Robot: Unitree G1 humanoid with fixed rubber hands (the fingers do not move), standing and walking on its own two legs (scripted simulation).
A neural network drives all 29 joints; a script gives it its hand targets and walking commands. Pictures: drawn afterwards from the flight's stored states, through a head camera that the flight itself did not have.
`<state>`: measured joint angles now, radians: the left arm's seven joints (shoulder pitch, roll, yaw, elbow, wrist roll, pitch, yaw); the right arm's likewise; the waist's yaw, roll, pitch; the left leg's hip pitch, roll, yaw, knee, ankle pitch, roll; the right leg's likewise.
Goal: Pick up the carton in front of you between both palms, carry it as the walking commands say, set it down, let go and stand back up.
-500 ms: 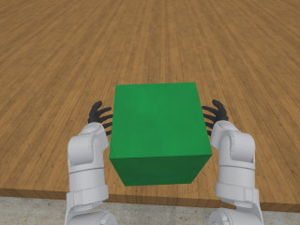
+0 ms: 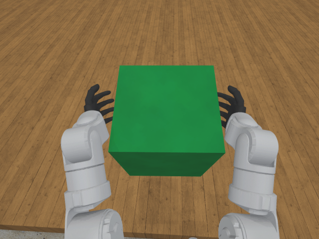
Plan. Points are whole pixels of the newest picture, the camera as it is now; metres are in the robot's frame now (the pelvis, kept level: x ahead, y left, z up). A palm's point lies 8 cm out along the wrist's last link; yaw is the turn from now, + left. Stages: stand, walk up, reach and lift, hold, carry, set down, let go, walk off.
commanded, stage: carry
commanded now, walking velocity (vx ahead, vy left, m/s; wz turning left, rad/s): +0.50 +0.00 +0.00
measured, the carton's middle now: (165, 128) +0.37 -0.01 +0.08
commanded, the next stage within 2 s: none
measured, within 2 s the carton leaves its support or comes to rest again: neither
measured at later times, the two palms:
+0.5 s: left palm (108, 46) +0.64 +0.16 +0.16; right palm (206, 48) +0.63 -0.15 +0.15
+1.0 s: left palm out of the picture +0.97 +0.18 +0.33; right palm out of the picture +0.97 -0.13 +0.33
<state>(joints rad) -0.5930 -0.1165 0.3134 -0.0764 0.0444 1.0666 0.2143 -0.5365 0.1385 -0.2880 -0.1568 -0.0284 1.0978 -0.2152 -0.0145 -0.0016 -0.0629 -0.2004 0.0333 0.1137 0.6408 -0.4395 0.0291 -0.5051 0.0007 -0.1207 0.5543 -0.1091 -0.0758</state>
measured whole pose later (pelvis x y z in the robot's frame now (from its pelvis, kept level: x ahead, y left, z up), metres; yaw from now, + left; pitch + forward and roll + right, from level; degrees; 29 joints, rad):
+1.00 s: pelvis +0.63 +0.01 +0.14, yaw +0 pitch +4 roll +0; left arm -0.70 -0.07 0.34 -0.01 0.05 1.20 0.22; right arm -0.68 0.14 -0.33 -0.04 -0.06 1.19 -0.23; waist -0.01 -0.01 -0.14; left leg 0.02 -0.01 0.08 0.40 -0.46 0.03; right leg -0.56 0.00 -0.14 0.51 -0.01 -0.07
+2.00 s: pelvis +1.28 +0.03 +0.15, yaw -1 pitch +2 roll -1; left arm 0.07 -0.13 0.05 -0.51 0.03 1.19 0.16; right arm 0.08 0.13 -0.04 -0.50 -0.01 1.17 -0.15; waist -0.02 -0.01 -0.18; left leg 0.16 0.02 0.18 0.17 -0.37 0.00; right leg -0.60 -0.09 -0.17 0.55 0.01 0.00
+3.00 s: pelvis +1.62 +0.02 +0.14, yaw -3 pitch +4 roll +1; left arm 0.08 -0.14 0.04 -0.53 0.03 1.15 0.14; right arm 0.08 0.14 -0.03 -0.53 -0.01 1.14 -0.15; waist -0.01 -0.02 -0.14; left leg -0.39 0.07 0.23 0.58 -0.24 0.04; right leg -0.09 -0.08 -0.14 0.50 -0.46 0.03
